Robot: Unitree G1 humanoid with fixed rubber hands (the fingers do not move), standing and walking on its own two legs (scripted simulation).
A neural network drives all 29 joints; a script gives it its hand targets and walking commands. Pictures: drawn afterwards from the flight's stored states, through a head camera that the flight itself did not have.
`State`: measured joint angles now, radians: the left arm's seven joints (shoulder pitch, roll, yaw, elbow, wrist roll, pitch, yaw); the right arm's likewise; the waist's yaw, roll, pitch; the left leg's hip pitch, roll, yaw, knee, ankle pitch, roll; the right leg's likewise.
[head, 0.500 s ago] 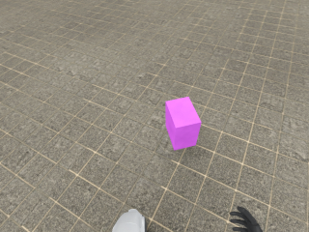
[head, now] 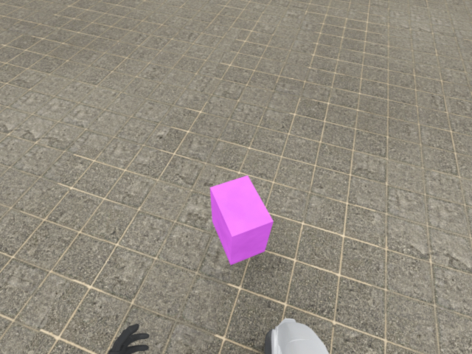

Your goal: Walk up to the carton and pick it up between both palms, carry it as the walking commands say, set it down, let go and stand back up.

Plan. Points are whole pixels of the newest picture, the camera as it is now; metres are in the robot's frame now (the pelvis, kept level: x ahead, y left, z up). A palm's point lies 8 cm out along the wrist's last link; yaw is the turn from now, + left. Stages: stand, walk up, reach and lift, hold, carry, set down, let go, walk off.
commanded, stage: walk up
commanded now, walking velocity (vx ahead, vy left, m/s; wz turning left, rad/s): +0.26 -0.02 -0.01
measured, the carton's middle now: (238, 221) +0.67 -0.05 -0.63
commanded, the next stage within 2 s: none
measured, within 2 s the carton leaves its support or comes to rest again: neither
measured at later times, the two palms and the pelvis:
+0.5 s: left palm out of the picture +0.06 +0.21 -0.14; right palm (363, 309) +0.20 -0.25 -0.14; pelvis +0.11 -0.02 +0.00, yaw -1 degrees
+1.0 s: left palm out of the picture +0.13 +0.21 -0.15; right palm (391, 350) +0.13 -0.29 -0.15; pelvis +0.12 -0.04 -0.01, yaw -2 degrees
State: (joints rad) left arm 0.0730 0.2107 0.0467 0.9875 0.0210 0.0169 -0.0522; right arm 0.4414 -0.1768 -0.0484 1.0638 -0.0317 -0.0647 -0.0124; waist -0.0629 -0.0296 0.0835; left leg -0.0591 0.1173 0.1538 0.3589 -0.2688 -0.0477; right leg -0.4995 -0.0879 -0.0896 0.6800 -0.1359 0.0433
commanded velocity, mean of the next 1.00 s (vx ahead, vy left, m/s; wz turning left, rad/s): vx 0.09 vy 0.01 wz -0.02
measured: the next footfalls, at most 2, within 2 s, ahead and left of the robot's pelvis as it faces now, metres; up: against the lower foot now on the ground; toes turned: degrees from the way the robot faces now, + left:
right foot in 0.08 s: +0.16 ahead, -0.16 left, +0.00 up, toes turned -4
left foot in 0.54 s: +0.19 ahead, +0.09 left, +0.00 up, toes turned +2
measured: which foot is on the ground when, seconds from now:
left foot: down 0.00-0.08, up 0.10-0.52, down 0.54-1.00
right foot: up 0.00-0.06, down 0.08-1.00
